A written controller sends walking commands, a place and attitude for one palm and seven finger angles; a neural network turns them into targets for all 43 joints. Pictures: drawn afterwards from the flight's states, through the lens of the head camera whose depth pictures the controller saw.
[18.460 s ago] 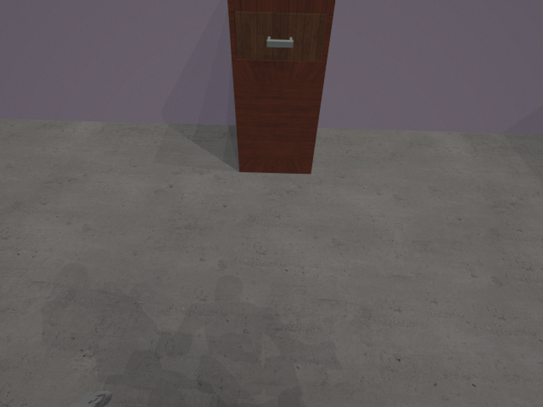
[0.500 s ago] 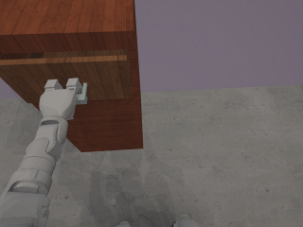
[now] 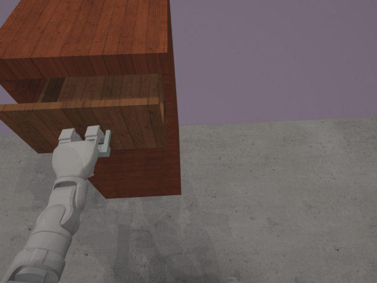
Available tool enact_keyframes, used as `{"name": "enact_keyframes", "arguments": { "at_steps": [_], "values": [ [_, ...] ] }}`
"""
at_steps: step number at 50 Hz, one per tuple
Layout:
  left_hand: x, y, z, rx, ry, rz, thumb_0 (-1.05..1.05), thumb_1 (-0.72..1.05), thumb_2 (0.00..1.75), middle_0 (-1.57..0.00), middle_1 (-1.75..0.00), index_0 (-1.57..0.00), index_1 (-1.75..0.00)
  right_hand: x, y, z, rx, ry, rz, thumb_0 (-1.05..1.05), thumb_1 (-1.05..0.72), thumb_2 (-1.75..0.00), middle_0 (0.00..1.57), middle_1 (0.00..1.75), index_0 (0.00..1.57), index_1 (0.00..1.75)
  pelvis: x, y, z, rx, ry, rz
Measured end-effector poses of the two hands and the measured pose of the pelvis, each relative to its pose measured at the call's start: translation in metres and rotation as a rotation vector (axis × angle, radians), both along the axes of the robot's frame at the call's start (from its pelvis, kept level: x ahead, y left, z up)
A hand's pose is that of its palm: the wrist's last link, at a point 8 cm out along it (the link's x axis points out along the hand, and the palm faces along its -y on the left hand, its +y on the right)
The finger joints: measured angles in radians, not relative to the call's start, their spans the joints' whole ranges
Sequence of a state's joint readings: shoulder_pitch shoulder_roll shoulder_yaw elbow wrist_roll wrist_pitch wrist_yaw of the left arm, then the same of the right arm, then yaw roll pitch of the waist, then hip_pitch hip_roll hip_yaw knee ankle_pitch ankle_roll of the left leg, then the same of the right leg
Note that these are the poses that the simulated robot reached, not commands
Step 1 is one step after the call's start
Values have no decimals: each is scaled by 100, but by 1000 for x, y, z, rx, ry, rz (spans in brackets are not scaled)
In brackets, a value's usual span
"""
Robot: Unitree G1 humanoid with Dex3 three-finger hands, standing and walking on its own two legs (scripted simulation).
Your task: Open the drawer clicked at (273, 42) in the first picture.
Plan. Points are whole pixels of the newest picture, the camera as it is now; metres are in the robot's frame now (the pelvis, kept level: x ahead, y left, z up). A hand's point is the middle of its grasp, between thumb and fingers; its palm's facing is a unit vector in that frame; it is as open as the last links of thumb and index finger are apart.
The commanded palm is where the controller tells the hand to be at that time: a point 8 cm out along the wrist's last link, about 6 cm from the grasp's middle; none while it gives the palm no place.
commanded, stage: pull the drawer open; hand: left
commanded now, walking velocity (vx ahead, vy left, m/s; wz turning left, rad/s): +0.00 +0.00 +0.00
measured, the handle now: (88, 143) +0.43 +0.26 +0.00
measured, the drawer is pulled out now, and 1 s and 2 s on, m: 0.09 0.20 0.30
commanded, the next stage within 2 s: none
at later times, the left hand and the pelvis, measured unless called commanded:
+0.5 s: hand (83, 189) +0.31 +0.24 -0.01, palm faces -0.01 -0.03 -1.00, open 7.1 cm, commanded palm +0.27 +0.25 +0.03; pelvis -0.02 -0.01 +0.00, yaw +0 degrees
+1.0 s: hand (78, 212) +0.27 +0.24 -0.01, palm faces +0.01 -0.05 -1.00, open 7.1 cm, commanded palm +0.22 +0.25 +0.03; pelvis -0.01 -0.01 +0.00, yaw +0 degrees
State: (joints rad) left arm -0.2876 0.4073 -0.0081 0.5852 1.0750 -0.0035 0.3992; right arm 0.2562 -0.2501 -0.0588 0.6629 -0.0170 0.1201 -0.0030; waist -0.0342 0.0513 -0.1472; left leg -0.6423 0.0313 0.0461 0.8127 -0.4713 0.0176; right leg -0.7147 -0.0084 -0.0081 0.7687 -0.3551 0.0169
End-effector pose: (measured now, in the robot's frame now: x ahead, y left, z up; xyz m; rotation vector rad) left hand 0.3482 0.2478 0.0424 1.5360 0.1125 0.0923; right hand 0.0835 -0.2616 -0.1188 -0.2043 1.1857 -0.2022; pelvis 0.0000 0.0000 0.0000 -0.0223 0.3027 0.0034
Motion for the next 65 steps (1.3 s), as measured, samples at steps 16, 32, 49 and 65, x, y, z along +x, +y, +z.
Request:
{"name": "enact_keyframes", "arguments": {
  "at_steps": [16, 32, 49, 65],
  "values": [
    [-39, -4, -1, 12, -3, 14, 3, 61, 74, -22, -125, -22, -130, 8, -5, 1, -8, -85, 40, 1, -90, -90, 20, 30, 21, 30, -20, -10, -1, 15, -47, 5],
    [-69, -5, -1, -8, -8, 16, 3, 61, 75, -21, -127, -24, -128, 12, -10, 7, -16, -139, 37, 1, -90, -90, 20, 30, 21, 30, -23, -14, 0, 24, -67, -8],
    [-102, -8, -2, -13, -20, 21, 3, 61, 76, -21, -128, -25, -128, 47, 0, 16, -2, -220, 76, 1, -90, -90, 20, 30, 21, 30, -15, -13, 2, 23, -82, -9],
    [-135, -11, -2, -21, -18, 39, 4, 62, 75, -20, -126, -26, -128, 82, 13, 23, 28, -296, 128, 1, -90, -90, 20, 30, 21, 30, -5, -13, 1, 21, -93, -10]
  ]
}}
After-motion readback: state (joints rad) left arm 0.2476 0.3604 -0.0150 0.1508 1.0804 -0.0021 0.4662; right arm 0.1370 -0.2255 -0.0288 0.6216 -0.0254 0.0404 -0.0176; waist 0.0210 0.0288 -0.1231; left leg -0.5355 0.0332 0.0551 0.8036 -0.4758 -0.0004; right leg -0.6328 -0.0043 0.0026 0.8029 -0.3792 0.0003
